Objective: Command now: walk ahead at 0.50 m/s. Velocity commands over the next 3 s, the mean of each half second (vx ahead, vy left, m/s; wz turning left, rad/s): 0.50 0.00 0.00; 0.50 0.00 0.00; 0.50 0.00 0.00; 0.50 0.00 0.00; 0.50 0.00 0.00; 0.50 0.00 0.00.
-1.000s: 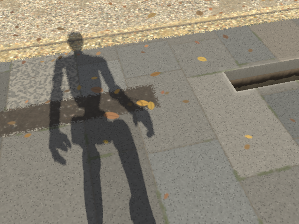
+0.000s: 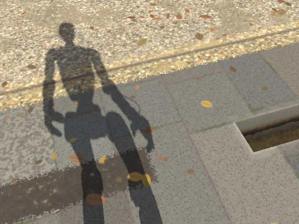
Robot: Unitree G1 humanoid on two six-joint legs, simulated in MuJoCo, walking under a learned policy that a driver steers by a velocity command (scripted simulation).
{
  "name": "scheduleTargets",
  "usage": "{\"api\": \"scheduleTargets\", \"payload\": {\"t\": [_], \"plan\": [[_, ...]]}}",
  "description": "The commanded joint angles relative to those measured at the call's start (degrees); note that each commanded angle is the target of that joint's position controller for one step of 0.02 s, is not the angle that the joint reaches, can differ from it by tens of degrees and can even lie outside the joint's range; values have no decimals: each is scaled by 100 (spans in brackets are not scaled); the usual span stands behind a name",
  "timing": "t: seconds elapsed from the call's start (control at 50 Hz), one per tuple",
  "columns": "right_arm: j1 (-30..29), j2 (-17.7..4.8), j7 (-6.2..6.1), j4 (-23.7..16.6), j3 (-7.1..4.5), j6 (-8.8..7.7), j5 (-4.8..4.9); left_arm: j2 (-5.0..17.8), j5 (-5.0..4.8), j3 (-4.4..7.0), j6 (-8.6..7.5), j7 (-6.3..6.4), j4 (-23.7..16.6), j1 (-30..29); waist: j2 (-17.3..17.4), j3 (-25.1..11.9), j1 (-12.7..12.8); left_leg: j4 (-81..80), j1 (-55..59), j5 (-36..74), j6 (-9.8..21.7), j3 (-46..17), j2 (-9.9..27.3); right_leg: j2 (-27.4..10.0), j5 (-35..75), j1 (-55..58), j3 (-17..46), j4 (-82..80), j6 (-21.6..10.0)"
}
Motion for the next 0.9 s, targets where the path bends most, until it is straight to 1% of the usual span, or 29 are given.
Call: {"api": "scheduleTargets", "payload": {"t": [0.02,0.04,0.08,0.12,0.2,0.26,0.3,0.34,0.36,0.38,0.4,0.42,0.44,0.46,0.48,0.5,0.52,0.54,0.56,0.58,0.6,0.64,0.68,0.72,0.76,0.8,0.84,0.86,0.9], "plan": [[276,-295,-51,-280,-131,57,-29,477,34,75,-94,-11,-137,149,-613,-353,-125,-211,-837,453,1,-239,542,-1500,633,881,1662,-1631,-982],[209,-269,-62,-313,-135,100,-39,577,26,98,-107,14,-79,241,-582,-249,-151,-396,-921,585,-46,-207,570,-1490,765,784,1519,-1738,-1019],[-215,-320,-79,-467,-160,134,-87,743,26,138,-103,90,3,429,-472,-72,-93,-941,-1331,1074,-163,-187,611,-1502,965,848,1350,-1875,-1050],[-631,-299,-65,-592,-166,124,-111,758,16,137,-62,151,72,621,-449,4,11,-1583,-1593,1681,-225,-153,594,-1443,1079,1031,1163,-1915,-970],[-1392,-168,11,-786,-109,80,-77,811,-44,133,-15,205,192,949,-500,157,246,-2861,-1388,2545,-227,63,376,-1272,993,1195,779,-1949,-772],[-1881,-166,89,-940,-69,58,-33,850,-82,149,34,211,347,1255,-501,308,418,-3374,-1415,2486,-203,140,261,-1414,908,1632,757,-1827,-769],[-2119,-181,159,-1068,-51,26,-3,867,-104,172,88,230,445,1384,-531,391,450,-3624,-1513,2213,-116,120,225,-1598,999,2029,801,-1635,-750],[-2117,-276,222,-1135,-67,-15,5,930,-121,210,136,259,486,1354,-589,354,344,-3809,-1346,1812,28,141,157,-1758,1359,2319,845,-1375,-674],[-1935,-362,236,-1107,-99,-32,6,975,-124,229,160,268,480,1275,-646,245,212,-3884,-1001,1627,107,208,68,-1781,1793,2371,832,-1178,-614],[-1538,-495,233,-1009,-167,-46,-6,1022,-128,242,184,272,448,1123,-708,0,-41,-3971,-339,1532,207,370,-115,-1701,2695,2334,728,-741,-532],[-701,-706,206,-737,-297,-46,-28,936,-121,210,212,270,416,1015,-636,-486,-447,-4066,806,1610,353,525,-313,-1416,3424,2113,504,202,-396],[384,-1090,155,-470,-434,-42,-85,751,-52,124,213,266,302,998,-256,-1276,-828,-3887,2557,1715,669,-193,330,-1093,2622,1100,253,1753,-195],[997,-1667,137,-338,-562,-6,-153,45,-2,-86,93,208,221,1622,1192,-2058,-614,-4320,4722,1010,1588,-2822,1768,-55,-322,-1282,101,4038,243],[980,-1181,150,-330,-413,2,-98,321,-107,-38,-61,173,309,1499,1234,-2385,-676,-5058,4882,465,1716,-4045,1999,11,-2347,-2072,930,4951,208],[457,-882,144,-420,-312,-14,-73,773,-259,81,-154,152,154,988,891,-1500,-607,-5108,4177,410,1394,-3225,1788,-347,-2078,-2550,996,5229,83],[-15,-677,138,-547,-246,-14,-96,799,-283,86,-177,176,62,600,440,-1003,-463,-5212,3327,736,1192,-2420,1549,-669,-1555,-2452,842,5025,27],[-357,-508,165,-580,-191,-23,-140,733,-207,114,-145,216,37,410,148,-573,-288,-5426,2488,1166,1085,-1873,1322,-860,-1183,-2214,752,4608,42],[-514,-348,182,-579,-137,-49,-187,676,-146,156,-62,247,67,487,220,-435,-85,-5610,1991,1394,972,-1483,1113,-1029,-924,-1837,798,4273,34],[-515,-326,199,-537,-132,-57,-197,527,-131,147,25,253,101,618,310,-376,19,-5778,1700,1460,968,-1298,1034,-1064,-784,-1581,786,4093,49],[-424,-377,195,-481,-146,-75,-180,398,-118,137,90,262,129,692,293,-327,67,-5901,1539,1604,1020,-1150,1001,-1084,-708,-1498,744,3937,79],[-326,-466,173,-425,-167,-90,-169,370,-104,141,132,272,105,636,256,-238,92,-6009,1461,1740,1066,-1011,989,-1104,-548,-1580,719,3757,122],[-153,-643,104,-343,-208,-95,-179,431,-59,169,164,282,-39,240,142,-73,54,-6144,1522,1966,1098,-838,999,-1125,-26,-1969,719,3194,226],[21,-656,41,-268,-204,-64,-159,409,-26,175,156,259,-161,-153,118,5,-29,-6191,1664,2102,1021,-630,935,-1101,590,-2183,694,2562,299],[154,-669,2,-210,-196,-43,-129,351,-33,156,135,223,-256,-513,164,80,-122,-6218,1704,2134,900,-385,811,-1006,1140,-2115,608,1909,319],[354,-702,-21,-122,-199,-34,-97,291,-56,118,117,188,-360,-910,156,164,-253,-6236,1811,2038,835,-239,768,-889,1465,-1994,495,1354,321],[571,-723,-31,-10,-207,-9,-72,276,-82,86,106,144,-461,-1249,145,263,-372,-6190,2077,1958,823,-205,836,-810,1496,-1998,437,993,315],[762,-730,-37,105,-221,51,-66,284,-116,62,79,77,-584,-1543,121,363,-462,-6025,2464,2020,826,-194,982,-755,1308,-2102,415,738,266],[813,-749,-46,149,-235,84,-60,296,-127,54,60,38,-644,-1643,143,399,-468,-5920,2643,2088,810,-216,1069,-743,1152,-2132,427,631,215],[784,-812,-67,191,-274,138,-40,386,-136,66,19,-26,-710,-1645,228,376,-372,-5658,2923,2467,740,-255,1220,-682,725,-1980,402,464,75]]}}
